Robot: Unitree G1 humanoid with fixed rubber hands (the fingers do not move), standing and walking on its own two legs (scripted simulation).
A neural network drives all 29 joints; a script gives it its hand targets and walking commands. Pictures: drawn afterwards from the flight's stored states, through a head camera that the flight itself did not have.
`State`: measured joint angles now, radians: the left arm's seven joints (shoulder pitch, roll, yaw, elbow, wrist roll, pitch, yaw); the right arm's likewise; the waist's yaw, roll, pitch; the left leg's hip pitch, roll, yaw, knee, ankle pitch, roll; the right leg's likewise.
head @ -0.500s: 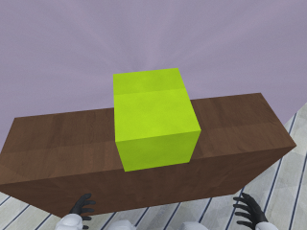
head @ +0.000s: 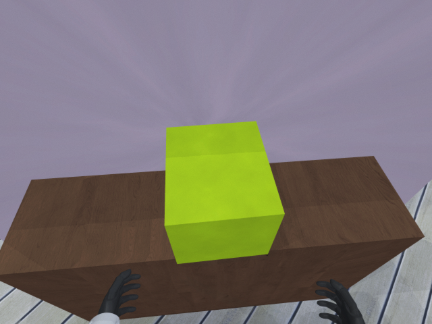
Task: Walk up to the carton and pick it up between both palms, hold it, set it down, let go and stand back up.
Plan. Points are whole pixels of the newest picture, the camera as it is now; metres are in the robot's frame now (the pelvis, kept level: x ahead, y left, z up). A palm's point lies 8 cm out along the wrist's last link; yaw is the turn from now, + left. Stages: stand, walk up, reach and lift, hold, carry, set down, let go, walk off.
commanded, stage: reach and lift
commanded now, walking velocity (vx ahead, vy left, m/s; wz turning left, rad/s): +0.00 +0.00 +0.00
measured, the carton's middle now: (217, 191) +0.40 +0.03 -0.04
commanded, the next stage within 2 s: none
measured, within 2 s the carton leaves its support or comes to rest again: neither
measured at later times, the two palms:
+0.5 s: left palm (108, 302) +0.16 +0.22 -0.05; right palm (347, 310) +0.16 -0.21 -0.06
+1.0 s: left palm (105, 289) +0.18 +0.22 -0.03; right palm (337, 277) +0.21 -0.19 -0.03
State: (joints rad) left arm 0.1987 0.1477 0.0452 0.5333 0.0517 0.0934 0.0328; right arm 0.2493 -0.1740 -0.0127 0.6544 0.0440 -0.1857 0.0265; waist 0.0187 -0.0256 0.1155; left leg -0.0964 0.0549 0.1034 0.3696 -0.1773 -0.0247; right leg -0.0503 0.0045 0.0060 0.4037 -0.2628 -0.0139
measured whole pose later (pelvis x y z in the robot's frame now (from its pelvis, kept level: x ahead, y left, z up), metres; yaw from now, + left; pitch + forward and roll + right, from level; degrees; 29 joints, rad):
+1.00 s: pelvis +0.00 +0.00 +0.00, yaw +0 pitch -4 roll +1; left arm 0.19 0.16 -0.02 0.54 -0.09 -0.34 0.13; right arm 0.15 -0.19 0.06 0.65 0.24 -0.42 0.08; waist 0.06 -0.04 0.03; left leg -0.13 0.04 0.08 0.38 -0.18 -0.03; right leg -0.08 0.00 0.01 0.42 -0.27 -0.02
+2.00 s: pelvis +0.01 +0.00 +0.01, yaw -1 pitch +2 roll +0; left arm -0.16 0.10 0.15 0.07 -0.06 0.38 0.09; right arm -0.32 -0.31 0.08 0.41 0.34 0.07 -0.04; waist 0.08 0.00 0.02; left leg -0.18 0.06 0.08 0.28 -0.13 -0.03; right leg -0.13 0.03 0.04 0.30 -0.19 -0.02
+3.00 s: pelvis +0.01 +0.00 +0.00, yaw +1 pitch +15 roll -1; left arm -0.64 0.17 0.18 0.99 -0.06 -0.12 0.08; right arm -0.78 -0.25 0.05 1.14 0.29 -0.15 -0.01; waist 0.12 -0.01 -0.16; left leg -0.52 0.07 0.03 0.42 -0.16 -0.04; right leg -0.44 0.04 -0.01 0.40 -0.21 -0.02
